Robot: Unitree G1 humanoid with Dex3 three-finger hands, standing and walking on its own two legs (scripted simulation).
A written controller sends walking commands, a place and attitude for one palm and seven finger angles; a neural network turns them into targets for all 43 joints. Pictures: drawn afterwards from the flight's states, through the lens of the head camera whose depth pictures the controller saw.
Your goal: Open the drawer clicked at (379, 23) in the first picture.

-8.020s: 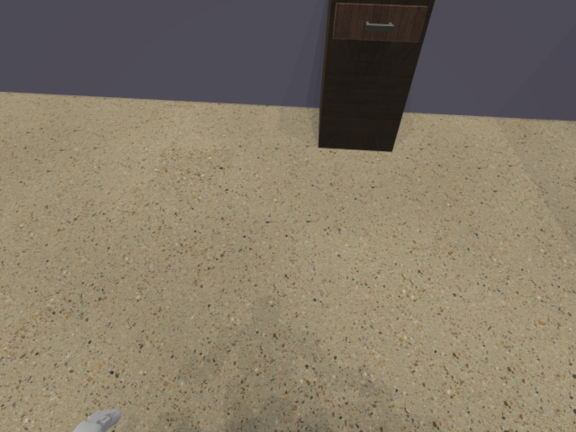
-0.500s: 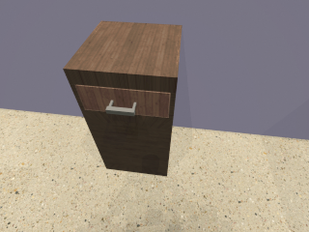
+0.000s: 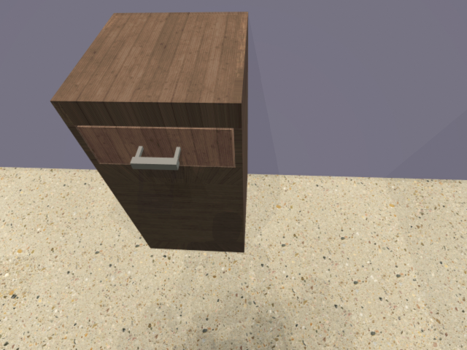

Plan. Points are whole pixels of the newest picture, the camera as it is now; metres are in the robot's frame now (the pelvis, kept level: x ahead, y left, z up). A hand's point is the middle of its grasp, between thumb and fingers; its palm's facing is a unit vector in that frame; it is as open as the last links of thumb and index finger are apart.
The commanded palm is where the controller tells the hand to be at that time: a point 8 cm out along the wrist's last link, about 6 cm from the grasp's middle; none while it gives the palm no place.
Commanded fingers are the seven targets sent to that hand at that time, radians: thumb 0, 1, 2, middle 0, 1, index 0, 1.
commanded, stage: look again from close up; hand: left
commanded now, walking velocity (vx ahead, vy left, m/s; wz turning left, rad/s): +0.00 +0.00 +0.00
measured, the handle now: (157, 157) +0.56 +0.22 -0.07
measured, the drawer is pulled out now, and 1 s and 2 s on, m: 0.00 0.00 0.00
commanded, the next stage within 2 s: raise the hand with hooked fingers in 0.32 s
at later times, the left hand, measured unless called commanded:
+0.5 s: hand out of the picture +0.06 +0.16 -0.14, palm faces -0.07 -0.94 -0.34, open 7.2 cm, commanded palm +0.13 +0.19 -0.05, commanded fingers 0.00 0.78 0.85 -0.21 -0.38 -0.21 -0.38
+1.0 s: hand (120, 333) +0.16 +0.20 -0.04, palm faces +0.06 -0.04 -1.00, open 9.5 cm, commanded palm +0.17 +0.21 +0.02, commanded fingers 0.00 0.20 0.60 -0.25 -0.75 -0.25 -0.75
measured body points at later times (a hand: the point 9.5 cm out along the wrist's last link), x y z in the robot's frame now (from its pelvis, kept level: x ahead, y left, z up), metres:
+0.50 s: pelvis +0.03 -0.03 +0.00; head +0.05 -0.05 +0.45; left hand +0.07 +0.21 -0.11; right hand +0.05 -0.26 -0.16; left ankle -0.03 +0.11 -0.72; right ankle -0.02 -0.09 -0.73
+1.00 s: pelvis -0.06 -0.02 -0.04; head -0.02 -0.06 +0.40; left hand +0.15 +0.20 +0.01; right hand +0.19 -0.25 -0.12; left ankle -0.02 +0.13 -0.73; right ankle -0.02 -0.09 -0.73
